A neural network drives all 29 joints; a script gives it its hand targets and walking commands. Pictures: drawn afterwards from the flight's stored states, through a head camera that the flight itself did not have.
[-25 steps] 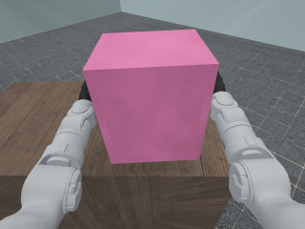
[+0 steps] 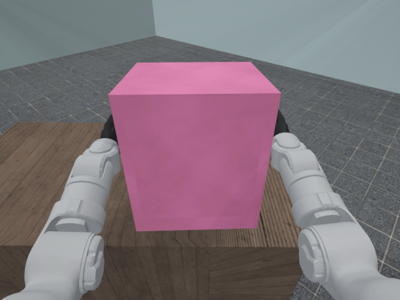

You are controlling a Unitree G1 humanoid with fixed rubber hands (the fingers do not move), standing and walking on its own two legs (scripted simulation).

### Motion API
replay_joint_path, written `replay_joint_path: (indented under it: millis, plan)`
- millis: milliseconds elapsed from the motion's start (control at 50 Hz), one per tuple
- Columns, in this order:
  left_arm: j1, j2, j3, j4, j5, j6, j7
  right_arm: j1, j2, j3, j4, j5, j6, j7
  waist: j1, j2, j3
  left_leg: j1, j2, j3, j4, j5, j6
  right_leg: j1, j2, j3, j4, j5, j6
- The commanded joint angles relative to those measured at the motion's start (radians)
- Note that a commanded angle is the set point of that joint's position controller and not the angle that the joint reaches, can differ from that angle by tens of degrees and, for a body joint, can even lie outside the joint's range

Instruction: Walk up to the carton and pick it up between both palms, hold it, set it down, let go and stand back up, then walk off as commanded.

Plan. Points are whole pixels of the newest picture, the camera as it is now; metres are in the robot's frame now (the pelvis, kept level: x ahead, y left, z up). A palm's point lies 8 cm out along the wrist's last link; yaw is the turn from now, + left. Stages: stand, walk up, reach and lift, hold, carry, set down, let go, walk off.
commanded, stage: reach and lift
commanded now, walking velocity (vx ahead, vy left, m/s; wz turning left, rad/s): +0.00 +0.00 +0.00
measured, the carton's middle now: (195, 143) +0.42 +0.01 +0.16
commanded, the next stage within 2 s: hold in 0.74 s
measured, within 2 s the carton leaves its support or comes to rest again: neither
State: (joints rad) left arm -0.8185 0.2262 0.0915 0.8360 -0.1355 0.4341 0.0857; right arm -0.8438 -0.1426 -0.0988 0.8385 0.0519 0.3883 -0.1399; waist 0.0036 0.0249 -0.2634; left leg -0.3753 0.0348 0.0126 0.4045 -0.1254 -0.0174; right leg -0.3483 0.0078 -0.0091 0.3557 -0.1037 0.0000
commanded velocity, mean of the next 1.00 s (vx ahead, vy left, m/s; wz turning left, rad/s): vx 0.00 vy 0.00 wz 0.00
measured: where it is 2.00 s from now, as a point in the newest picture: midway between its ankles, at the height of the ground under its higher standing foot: outside the picture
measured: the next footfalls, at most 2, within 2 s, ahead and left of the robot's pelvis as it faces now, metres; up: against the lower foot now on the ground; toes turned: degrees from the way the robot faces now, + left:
none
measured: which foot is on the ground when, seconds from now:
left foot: down 0.00-1.00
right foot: down 0.00-1.00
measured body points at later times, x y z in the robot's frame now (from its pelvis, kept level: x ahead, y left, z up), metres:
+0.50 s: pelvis +0.00 +0.00 +0.00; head -0.06 -0.01 +0.45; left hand +0.41 +0.18 +0.20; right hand +0.42 -0.17 +0.21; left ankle +0.05 +0.12 -0.74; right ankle +0.04 -0.12 -0.74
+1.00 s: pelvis +0.00 +0.00 +0.00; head -0.06 -0.01 +0.45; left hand +0.40 +0.18 +0.21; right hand +0.41 -0.17 +0.22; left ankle +0.05 +0.12 -0.74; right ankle +0.04 -0.12 -0.74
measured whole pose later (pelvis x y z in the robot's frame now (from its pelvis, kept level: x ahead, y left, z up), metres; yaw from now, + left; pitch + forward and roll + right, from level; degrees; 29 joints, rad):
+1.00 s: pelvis +0.00 +0.00 +0.00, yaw +0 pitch +5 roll -1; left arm -0.85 0.23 0.09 0.72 -0.11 0.60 0.10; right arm -0.92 -0.20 -0.05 0.80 0.13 0.51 -0.14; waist -0.01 0.02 -0.26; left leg -0.37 0.03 0.01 0.40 -0.12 -0.02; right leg -0.34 0.01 -0.01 0.36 -0.10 0.00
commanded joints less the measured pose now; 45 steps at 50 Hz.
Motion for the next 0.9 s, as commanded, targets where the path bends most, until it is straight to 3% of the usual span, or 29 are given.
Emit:
replay_joint_path:
  millis: [0, 20, 40, 80, 100, 120, 140, 180, 200, 220, 240, 280, 300, 320, 360, 380, 400, 420, 480, 580, 600, 620, 680, 740, 760, 800, 820, 860, 880]
  plan:
    - [-1.028, -0.844, -0.235, -0.556, -0.018, -0.015, -0.149, -0.985, 0.713, 0.281, -0.365, 0.262, -0.077, 0.151, -0.049, 0.031, -0.411, 0.387, -0.060, -0.070, -0.039, 0.173, -0.032, 0.277, 0.050, -0.003, -0.065, 0.080, 0.017]
    - [-0.996, -0.820, -0.210, -0.553, -0.007, -0.002, -0.146, -0.961, 0.705, 0.289, -0.353, 0.276, -0.064, 0.151, -0.034, -0.012, -0.390, 0.354, -0.059, -0.067, -0.047, 0.155, -0.026, 0.310, 0.050, 0.003, -0.073, 0.077, 0.013]
    - [-1.061, -0.812, -0.194, -0.542, 0.004, -0.002, -0.151, -0.954, 0.702, 0.265, -0.295, 0.277, -0.054, 0.157, -0.047, 0.031, -0.312, 0.310, -0.064, -0.061, -0.074, 0.077, -0.018, 0.282, 0.049, 0.001, -0.074, 0.022, 0.011]
    - [-1.047, -0.804, -0.172, -0.499, 0.005, 0.004, -0.159, -1.020, 0.694, 0.250, -0.324, 0.275, -0.055, 0.161, -0.025, 0.007, -0.307, 0.267, -0.073, -0.057, -0.083, 0.028, -0.006, 0.303, 0.044, 0.001, -0.074, 0.012, 0.017]
    - [-1.082, -0.826, -0.200, -0.548, -0.019, -0.008, -0.154, -1.060, 0.743, 0.293, -0.420, 0.283, -0.074, 0.161, -0.017, -0.035, -0.433, 0.305, -0.065, -0.058, -0.074, 0.069, -0.004, 0.322, 0.048, 0.000, -0.051, 0.047, 0.029]
    - [-1.122, -0.847, -0.251, -0.675, -0.055, -0.018, -0.141, -1.006, 0.764, 0.300, -0.371, 0.299, -0.063, 0.162, -0.040, 0.039, -0.490, 0.364, -0.058, -0.072, -0.045, 0.170, -0.027, 0.296, 0.049, -0.006, -0.037, 0.129, 0.020]
    - [-1.152, -0.845, -0.262, -0.743, -0.069, -0.013, -0.127, -1.006, 0.722, 0.312, -0.426, 0.321, -0.059, 0.159, -0.017, 0.053, -0.491, 0.381, -0.063, -0.074, -0.030, 0.213, -0.030, 0.298, 0.050, -0.001, -0.048, 0.119, 0.017]
    - [-1.070, -0.813, -0.221, -0.551, -0.042, 0.021, -0.125, -1.046, 0.714, 0.311, -0.400, 0.311, -0.047, 0.164, -0.014, -0.012, -0.432, 0.344, -0.067, -0.072, -0.052, 0.096, -0.007, 0.245, 0.050, 0.000, -0.074, 0.031, 0.017]
    - [-1.096, -0.821, -0.205, -0.531, -0.020, 0.026, -0.134, -1.048, 0.722, 0.283, -0.370, 0.302, -0.041, 0.165, -0.028, 0.002, -0.373, 0.307, -0.066, -0.066, -0.065, 0.032, -0.008, 0.249, 0.047, -0.003, -0.066, -0.014, 0.018]
    - [-1.081, -0.821, -0.187, -0.468, -0.010, 0.029, -0.140, -1.114, 0.738, 0.279, -0.413, 0.289, -0.049, 0.170, -0.002, -0.029, -0.391, 0.268, -0.071, -0.059, -0.081, -0.026, 0.014, 0.257, 0.043, 0.003, -0.069, -0.051, 0.018]
    - [-1.124, -0.811, -0.177, -0.476, -0.023, 0.027, -0.145, -1.073, 0.708, 0.235, -0.287, 0.262, -0.032, 0.171, -0.035, -0.019, -0.322, 0.241, -0.065, -0.066, -0.095, -0.073, 0.011, 0.228, 0.046, 0.008, -0.075, -0.082, 0.013]
    - [-1.132, -0.780, -0.153, -0.439, -0.020, 0.022, -0.149, -1.062, 0.697, 0.213, -0.234, 0.246, -0.030, 0.185, -0.029, -0.032, -0.325, 0.174, -0.056, -0.061, -0.127, -0.133, 0.017, 0.274, 0.038, 0.002, -0.075, -0.117, 0.014]
    - [-1.131, -0.786, -0.185, -0.546, -0.032, 0.011, -0.142, -1.100, 0.745, 0.282, -0.354, 0.289, -0.045, 0.183, -0.004, -0.056, -0.450, 0.233, -0.064, -0.054, -0.097, -0.003, 0.023, 0.327, 0.041, 0.009, -0.047, 0.020, 0.029]
    - [-1.200, -0.759, -0.169, -0.592, -0.032, 0.007, -0.135, -1.041, 0.740, 0.274, -0.280, 0.291, -0.019, 0.182, -0.011, 0.000, -0.419, 0.216, -0.073, -0.052, -0.092, 0.021, 0.009, 0.337, 0.030, 0.012, -0.055, 0.051, 0.022]
    - [-1.142, -0.742, -0.164, -0.578, -0.038, 0.011, -0.134, -1.058, 0.730, 0.303, -0.314, 0.298, -0.022, 0.180, -0.003, -0.056, -0.427, 0.229, -0.076, -0.046, -0.079, 0.042, 0.016, 0.345, 0.028, 0.026, -0.054, 0.082, 0.020]
    - [-1.099, -0.772, -0.170, -0.550, -0.021, 0.030, -0.145, -1.004, 0.711, 0.281, -0.275, 0.291, -0.005, 0.167, -0.034, -0.012, -0.406, 0.241, -0.080, -0.052, -0.073, 0.075, 0.006, 0.351, 0.030, 0.023, -0.055, 0.110, 0.023]
    - [-1.145, -0.746, -0.152, -0.586, -0.005, 0.028, -0.144, -0.986, 0.697, 0.293, -0.256, 0.290, -0.003, 0.169, -0.027, 0.000, -0.377, 0.267, -0.079, -0.048, -0.088, 0.054, 0.006, 0.323, 0.037, 0.014, -0.058, 0.042, 0.030]
    - [-1.089, -0.735, -0.123, -0.491, 0.010, 0.039, -0.152, -0.986, 0.721, 0.270, -0.230, 0.284, 0.004, 0.169, -0.023, -0.049, -0.346, 0.225, -0.082, -0.043, -0.093, 0.016, 0.014, 0.347, 0.040, 0.016, -0.066, 0.035, 0.031]
    - [-1.098, -0.742, -0.166, -0.577, -0.016, 0.032, -0.152, -1.003, 0.703, 0.302, -0.300, 0.312, -0.002, 0.158, -0.040, -0.040, -0.392, 0.263, -0.083, -0.060, -0.078, 0.085, 0.007, 0.333, 0.044, 0.017, -0.054, 0.112, 0.028]
    - [-1.168, -0.731, -0.193, -0.688, -0.059, 0.027, -0.144, -1.028, 0.745, 0.340, -0.371, 0.347, -0.001, 0.157, -0.008, -0.036, -0.491, 0.260, -0.087, -0.047, -0.064, 0.117, 0.014, 0.402, 0.038, 0.035, -0.040, 0.160, 0.035]
    - [-1.172, -0.749, -0.193, -0.647, -0.062, 0.032, -0.142, -1.045, 0.743, 0.329, -0.345, 0.351, -0.001, 0.152, -0.036, -0.024, -0.470, 0.241, -0.088, -0.060, -0.065, 0.119, 0.015, 0.379, 0.035, 0.026, -0.038, 0.182, 0.033]
    - [-1.152, -0.733, -0.199, -0.654, -0.058, 0.030, -0.147, -1.064, 0.746, 0.349, -0.432, 0.361, -0.006, 0.147, -0.024, -0.047, -0.504, 0.244, -0.093, -0.057, -0.061, 0.112, 0.016, 0.408, 0.034, 0.031, -0.028, 0.200, 0.034]
    - [-1.112, -0.697, -0.178, -0.684, -0.042, 0.034, -0.159, -0.971, 0.733, 0.357, -0.413, 0.356, 0.016, 0.129, -0.056, -0.024, -0.472, 0.268, -0.098, -0.056, -0.065, 0.169, 0.008, 0.438, 0.030, 0.035, -0.028, 0.274, 0.043]
    - [-1.103, -0.735, -0.182, -0.555, -0.048, 0.061, -0.167, -1.058, 0.708, 0.321, -0.413, 0.360, 0.010, 0.131, -0.035, 0.002, -0.414, 0.238, -0.094, -0.056, -0.076, 0.075, 0.011, 0.364, 0.035, 0.028, -0.049, 0.127, 0.037]
    - [-1.105, -0.752, -0.188, -0.578, -0.062, 0.055, -0.163, -1.098, 0.748, 0.328, -0.474, 0.343, 0.007, 0.131, -0.033, -0.071, -0.451, 0.253, -0.089, -0.057, -0.077, 0.071, 0.028, 0.347, 0.051, 0.024, -0.049, 0.103, 0.037]
    - [-1.175, -0.737, -0.182, -0.651, -0.058, 0.057, -0.151, -1.054, 0.733, 0.309, -0.390, 0.348, 0.026, 0.142, -0.023, -0.028, -0.430, 0.237, -0.083, -0.058, -0.087, 0.042, 0.027, 0.348, 0.040, 0.026, -0.054, 0.066, 0.027]
    - [-1.156, -0.759, -0.203, -0.682, -0.068, 0.064, -0.144, -1.080, 0.754, 0.343, -0.453, 0.372, 0.014, 0.145, -0.014, -0.020, -0.478, 0.225, -0.087, -0.053, -0.075, 0.068, 0.020, 0.371, 0.040, 0.030, -0.050, 0.098, 0.017]
    - [-1.213, -0.769, -0.207, -0.695, -0.067, 0.067, -0.138, -1.064, 0.751, 0.309, -0.400, 0.367, 0.025, 0.147, -0.039, 0.011, -0.483, 0.254, -0.079, -0.056, -0.084, 0.038, 0.009, 0.314, 0.045, 0.012, -0.051, 0.048, 0.027]
    - [-1.136, -0.786, -0.241, -0.766, -0.100, 0.075, -0.133, -1.068, 0.757, 0.364, -0.527, 0.404, 0.013, 0.146, -0.009, 0.008, -0.584, 0.303, -0.084, -0.070, -0.054, 0.158, 0.009, 0.370, 0.049, 0.031, -0.043, 0.179, 0.018]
